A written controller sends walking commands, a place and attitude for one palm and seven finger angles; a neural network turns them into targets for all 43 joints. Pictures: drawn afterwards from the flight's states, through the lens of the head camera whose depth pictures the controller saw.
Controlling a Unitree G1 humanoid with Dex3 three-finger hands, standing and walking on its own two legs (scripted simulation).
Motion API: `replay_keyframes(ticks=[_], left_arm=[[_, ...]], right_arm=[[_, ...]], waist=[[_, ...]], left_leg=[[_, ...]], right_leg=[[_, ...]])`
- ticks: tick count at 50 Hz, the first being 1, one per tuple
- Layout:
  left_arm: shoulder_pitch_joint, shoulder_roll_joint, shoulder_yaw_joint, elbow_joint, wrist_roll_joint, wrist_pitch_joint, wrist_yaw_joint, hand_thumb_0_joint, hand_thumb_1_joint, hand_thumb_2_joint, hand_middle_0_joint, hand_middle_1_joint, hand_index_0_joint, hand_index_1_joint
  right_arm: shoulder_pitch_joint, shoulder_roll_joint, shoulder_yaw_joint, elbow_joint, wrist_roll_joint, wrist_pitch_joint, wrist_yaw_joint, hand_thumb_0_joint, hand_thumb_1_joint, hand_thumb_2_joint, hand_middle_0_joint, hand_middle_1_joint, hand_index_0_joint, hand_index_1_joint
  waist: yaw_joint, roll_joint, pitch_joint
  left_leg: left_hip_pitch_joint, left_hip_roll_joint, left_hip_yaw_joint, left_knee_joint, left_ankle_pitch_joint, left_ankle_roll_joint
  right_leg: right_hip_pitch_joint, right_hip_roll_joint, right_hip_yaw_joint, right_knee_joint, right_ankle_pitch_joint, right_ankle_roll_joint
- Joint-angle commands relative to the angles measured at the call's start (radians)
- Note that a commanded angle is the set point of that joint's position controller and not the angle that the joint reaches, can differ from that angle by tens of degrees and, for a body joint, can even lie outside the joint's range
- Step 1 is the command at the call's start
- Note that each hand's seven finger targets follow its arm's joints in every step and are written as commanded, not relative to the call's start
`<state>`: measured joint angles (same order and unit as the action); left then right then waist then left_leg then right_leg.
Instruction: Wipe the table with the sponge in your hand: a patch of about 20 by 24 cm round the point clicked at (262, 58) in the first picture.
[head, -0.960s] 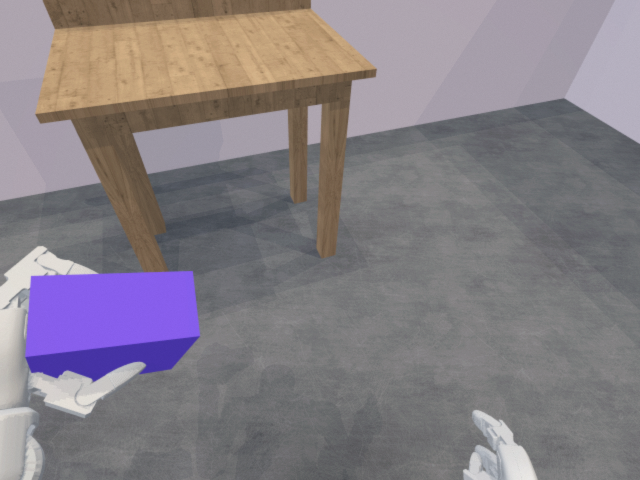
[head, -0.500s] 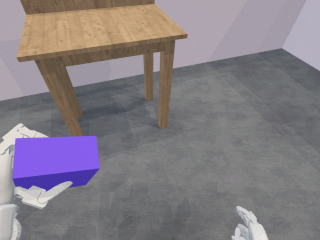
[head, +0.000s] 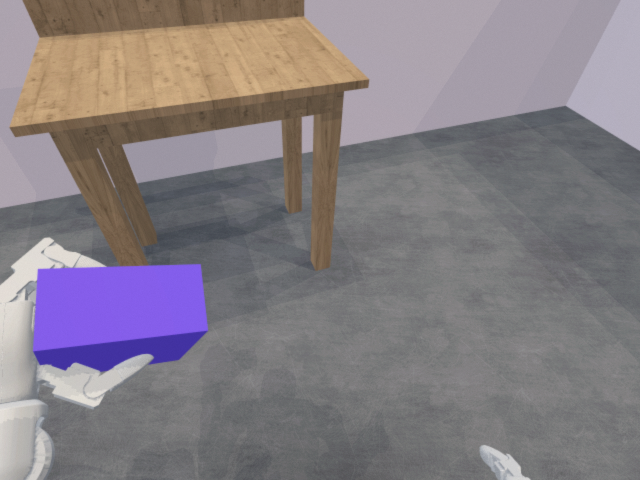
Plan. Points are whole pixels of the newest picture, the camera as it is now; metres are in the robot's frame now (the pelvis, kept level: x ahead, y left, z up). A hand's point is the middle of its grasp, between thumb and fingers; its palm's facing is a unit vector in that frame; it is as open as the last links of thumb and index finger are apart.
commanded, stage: walk to a spot facing it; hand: left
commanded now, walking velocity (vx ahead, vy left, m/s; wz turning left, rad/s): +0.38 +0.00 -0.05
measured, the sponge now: (145, 321) +0.23 +0.19 +0.15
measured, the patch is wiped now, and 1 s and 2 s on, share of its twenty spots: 0.00 0.00 0.00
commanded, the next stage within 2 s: take the last steps up to it in 0.74 s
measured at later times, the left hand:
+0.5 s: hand (221, 207) +0.38 +0.15 +0.17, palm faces +0.32 -0.81 -0.49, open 10.5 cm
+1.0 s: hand (213, 155) +0.47 +0.18 +0.18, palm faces +0.48 -0.78 -0.40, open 10.5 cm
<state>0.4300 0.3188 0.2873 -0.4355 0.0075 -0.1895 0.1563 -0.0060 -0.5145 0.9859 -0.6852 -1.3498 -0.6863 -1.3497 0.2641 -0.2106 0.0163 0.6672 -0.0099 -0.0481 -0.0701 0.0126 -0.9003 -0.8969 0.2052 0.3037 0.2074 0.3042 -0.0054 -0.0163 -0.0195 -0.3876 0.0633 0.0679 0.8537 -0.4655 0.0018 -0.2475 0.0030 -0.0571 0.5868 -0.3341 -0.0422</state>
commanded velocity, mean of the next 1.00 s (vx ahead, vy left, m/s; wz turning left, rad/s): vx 0.28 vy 0.00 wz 0.18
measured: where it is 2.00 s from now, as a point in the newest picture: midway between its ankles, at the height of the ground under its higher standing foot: (370, 428)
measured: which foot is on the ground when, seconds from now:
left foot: up 0.00-0.06, down 0.08-0.44, up 0.46-0.86, down 0.88-1.00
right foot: down 0.00-0.10, up 0.12-0.42, down 0.44-0.86, up 0.88-1.00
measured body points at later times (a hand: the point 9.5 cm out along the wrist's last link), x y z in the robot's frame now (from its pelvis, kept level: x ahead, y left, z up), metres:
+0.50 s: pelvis +0.13 -0.07 -0.02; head +0.17 -0.09 +0.43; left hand +0.36 +0.19 +0.19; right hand +0.27 -0.29 -0.13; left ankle +0.06 +0.10 -0.68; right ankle +0.19 -0.16 -0.73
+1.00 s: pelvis +0.26 -0.09 -0.01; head +0.28 -0.06 +0.44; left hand +0.44 +0.21 +0.20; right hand +0.47 -0.29 -0.08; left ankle +0.32 +0.03 -0.73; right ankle +0.23 -0.20 -0.66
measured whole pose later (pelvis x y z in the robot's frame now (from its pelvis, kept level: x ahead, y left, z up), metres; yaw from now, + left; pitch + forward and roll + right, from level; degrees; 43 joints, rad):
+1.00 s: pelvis +0.26 -0.09 -0.01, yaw +5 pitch -2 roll +0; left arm 0.38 0.42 0.40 -0.54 -0.01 -0.21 0.16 -0.01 -0.52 0.99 -0.69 -1.35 -0.69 -1.35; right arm 0.14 -0.14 -0.01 0.58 0.01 -0.06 -0.04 0.01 -0.90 -0.90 0.20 0.30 0.20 0.30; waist -0.01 -0.07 0.09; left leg -0.39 0.06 0.13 0.66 -0.24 0.03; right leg -0.46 -0.07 -0.07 1.20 -0.51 0.03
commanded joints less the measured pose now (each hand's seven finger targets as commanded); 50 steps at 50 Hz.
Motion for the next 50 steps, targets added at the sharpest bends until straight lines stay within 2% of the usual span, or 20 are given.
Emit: replay_keyframes(ticks=[1,3,5,7,9,12,17,20,21,22,23,25,30,38,41,42,43,44,46,50], left_arm=[[-0.061,0.213,0.181,-0.274,-0.022,-0.085,0.037,0.0,0.1,1.3,-1.2,-1.6,-1.2,-1.6],[-0.062,0.192,0.161,-0.305,-0.033,-0.087,0.036,0.0,0.1,1.3,-1.2,-1.6,-1.2,-1.6],[-0.06,0.182,0.154,-0.31,-0.038,-0.099,0.038,0.0,0.1,1.3,-1.2,-1.6,-1.2,-1.6],[-0.109,0.186,0.128,-0.281,-0.021,-0.09,0.025,0.0,0.1,1.3,-1.2,-1.6,-1.2,-1.6],[-0.079,0.181,0.129,-0.282,-0.011,-0.079,0.022,0.0,0.1,1.3,-1.2,-1.6,-1.2,-1.6],[-0.046,0.17,0.132,-0.336,-0.009,-0.067,0.019,0.0,0.1,1.3,-1.2,-1.6,-1.2,-1.6],[-0.056,0.19,0.162,-0.301,-0.015,-0.064,0.015,0.0,0.1,1.3,-1.2,-1.6,-1.2,-1.6],[-0.037,0.2,0.185,-0.246,-0.019,-0.057,0.014,0.0,0.1,1.3,-1.2,-1.6,-1.2,-1.6],[-0.042,0.221,0.195,-0.256,-0.016,-0.054,0.014,0.0,0.1,1.3,-1.2,-1.6,-1.2,-1.6],[-0.015,0.247,0.21,-0.23,-0.011,-0.047,0.016,0.0,0.1,1.3,-1.2,-1.6,-1.2,-1.6],[-0.049,0.304,0.277,-0.274,-0.027,-0.061,0.025,0.0,0.1,1.3,-1.2,-1.6,-1.2,-1.6],[0.032,0.292,0.281,-0.276,-0.04,-0.077,0.01,0.0,0.1,1.3,-1.2,-1.6,-1.2,-1.6],[0.079,0.256,0.278,-0.327,-0.029,-0.101,0.015,0.0,0.1,1.3,-1.2,-1.6,-1.2,-1.6],[0.08,0.222,0.237,-0.369,-0.026,-0.089,0.054,0.0,0.1,1.3,-1.2,-1.6,-1.2,-1.6],[0.012,0.238,0.223,-0.386,-0.028,-0.087,0.068,0.0,0.1,1.3,-1.2,-1.6,-1.2,-1.6],[-0.002,0.226,0.2,-0.392,-0.028,-0.094,0.067,0.0,0.1,1.3,-1.2,-1.6,-1.2,-1.6],[-0.019,0.235,0.213,-0.425,-0.042,-0.112,0.064,0.0,0.1,1.3,-1.2,-1.6,-1.2,-1.6],[-0.084,0.261,0.215,-0.425,-0.033,-0.122,0.058,0.0,0.1,1.3,-1.2,-1.6,-1.2,-1.6],[-0.09,0.298,0.257,-0.361,-0.021,-0.11,0.031,0.0,0.1,1.3,-1.2,-1.6,-1.2,-1.6],[-0.001,0.213,0.214,-0.439,-0.04,-0.117,0.013,0.0,0.1,1.3,-1.2,-1.6,-1.2,-1.6]], right_arm=[[-0.137,-0.068,-0.024,-0.207,-0.003,-0.054,-0.006,0.0,-0.9,-0.9,0.2,0.3,0.2,0.3],[-0.113,-0.088,-0.04,-0.219,0.005,-0.06,-0.019,0.0,-0.9,-0.9,0.2,0.3,0.2,0.3],[-0.116,-0.113,-0.053,-0.22,0.01,-0.059,-0.016,0.0,-0.9,-0.9,0.2,0.3,0.2,0.3],[-0.123,-0.092,-0.047,-0.202,0.005,-0.077,-0.007,0.0,-0.9,-0.9,0.2,0.3,0.2,0.3],[-0.112,-0.103,-0.059,-0.183,0.012,-0.087,-0.002,0.0,-0.9,-0.9,0.2,0.3,0.2,0.3],[-0.109,-0.101,-0.057,-0.192,0.012,-0.1,0.0,0.0,-0.9,-0.9,0.2,0.3,0.2,0.3],[-0.117,-0.093,-0.054,-0.202,0.005,-0.109,-0.006,0.0,-0.9,-0.9,0.2,0.3,0.2,0.3],[-0.126,-0.087,-0.057,-0.197,0.01,-0.092,-0.008,0.0,-0.9,-0.9,0.2,0.3,0.2,0.3],[-0.126,-0.07,-0.059,-0.198,0.017,-0.085,-0.004,0.0,-0.9,-0.9,0.2,0.3,0.2,0.3],[-0.126,-0.04,-0.054,-0.212,0.019,-0.074,-0.001,0.0,-0.9,-0.9,0.2,0.3,0.2,0.3],[-0.177,-0.06,-0.046,-0.229,0.009,-0.079,0.005,0.0,-0.9,-0.9,0.2,0.3,0.2,0.3],[-0.157,-0.072,-0.059,-0.189,0.015,-0.062,0.018,0.0,-0.9,-0.9,0.2,0.3,0.2,0.3],[-0.163,-0.074,-0.065,-0.192,0.011,-0.019,0.015,0.0,-0.9,-0.9,0.2,0.3,0.2,0.3],[-0.125,-0.05,-0.068,-0.258,0.002,-0.036,0.009,0.0,-0.9,-0.9,0.2,0.3,0.2,0.3],[-0.082,-0.057,-0.074,-0.247,0.002,-0.042,-0.007,0.0,-0.9,-0.9,0.2,0.3,0.2,0.3],[-0.081,-0.069,-0.078,-0.25,0.004,-0.044,-0.012,0.0,-0.9,-0.9,0.2,0.3,0.2,0.3],[-0.103,-0.089,-0.078,-0.257,0.002,-0.051,-0.007,0.0,-0.9,-0.9,0.2,0.3,0.2,0.3],[-0.091,-0.097,-0.069,-0.257,0.017,-0.062,0.014,0.0,-0.9,-0.9,0.2,0.3,0.2,0.3],[-0.116,-0.116,-0.089,-0.22,0.02,-0.058,0.022,0.0,-0.9,-0.9,0.2,0.3,0.2,0.3],[-0.133,-0.087,-0.075,-0.21,0.024,-0.085,0.031,0.0,-0.9,-0.9,0.2,0.3,0.2,0.3]], waist=[[0.006,-0.067,-0.079],[-0.015,0.037,-0.116],[-0.022,0.342,-0.117],[-0.03,0.251,-0.001],[-0.012,0.156,0.005],[-0.003,0.228,-0.025],[-0.012,0.287,0.003],[0.014,0.188,-0.071],[0.024,0.042,-0.117],[0.023,-0.25,-0.141],[0.038,-0.244,-0.148],[0.018,-0.154,-0.108],[-0.006,-0.057,-0.088],[0.035,-0.131,-0.097],[-0.022,-0.059,-0.168],[-0.039,0.053,-0.202],[-0.014,0.278,-0.217],[-0.008,0.281,-0.189],[-0.009,0.246,-0.138],[0.013,0.277,-0.102]], left_leg=[[0.058,-0.017,0.085,-0.281,0.15,-0.005],[0.302,0.016,0.052,-0.442,0.24,0.02],[0.492,0.347,-0.417,-0.567,0.267,0.185],[0.38,0.417,-0.533,-0.61,0.165,0.256],[0.381,0.368,-0.345,-0.58,0.236,0.232],[0.332,0.287,-0.125,-0.577,0.296,0.169],[0.244,0.246,0.021,-0.557,0.328,0.12],[0.152,0.187,0.093,-0.259,0.364,0.087],[0.053,0.131,0.118,-0.011,0.298,0.065],[-0.209,-0.004,0.125,0.298,-0.012,0.024],[-0.304,-0.004,-0.016,0.446,-0.11,0.011],[-0.336,0.039,-0.1,0.565,0.02,-0.011],[-0.298,0.075,-0.054,0.386,0.14,-0.038],[-0.075,0.009,0.138,-0.159,0.166,-0.008],[0.185,-0.077,0.2,-0.341,0.287,0.001],[0.369,-0.012,0.086,-0.399,0.389,0.036],[0.495,0.272,-0.33,-0.41,0.787,0.194],[0.468,0.395,-0.556,-0.449,0.889,0.288],[0.308,0.383,-0.493,-0.494,0.483,0.287],[0.106,0.248,-0.191,-0.549,0.18,0.185]], right_leg=[[0.099,-0.212,0.228,-0.186,0.179,-0.127],[-0.007,-0.134,0.137,0.017,0.173,-0.05],[-0.347,0.005,-0.002,0.408,-0.236,0.039],[-0.469,-0.067,0.085,0.584,-0.212,0.037],[-0.505,-0.1,0.055,0.579,-0.139,0.053],[-0.407,-0.106,-0.027,0.44,-0.044,0.064],[-0.188,-0.053,-0.157,0.141,0.017,0.072],[0.115,-0.004,-0.197,-0.05,0.097,0.056],[0.231,-0.095,-0.059,-0.113,0.089,0.011],[0.353,-0.338,0.371,-0.207,0.162,-0.102],[0.324,-0.456,0.563,-0.285,0.161,-0.161],[0.26,-0.448,0.463,-0.288,0.07,-0.143],[0.186,-0.381,0.083,-0.248,0.441,-0.101],[0.229,-0.371,-0.066,-0.136,0.673,-0.071],[0.142,-0.325,-0.147,0.146,0.74,-0.006],[0.009,-0.272,-0.158,0.349,0.557,0.038],[-0.225,-0.101,-0.119,0.597,-0.105,0.095],[-0.331,-0.053,0.002,0.723,-0.356,0.081],[-0.381,-0.118,0.087,0.751,-0.242,0.08],[-0.229,-0.107,-0.002,0.49,-0.098,0.076]])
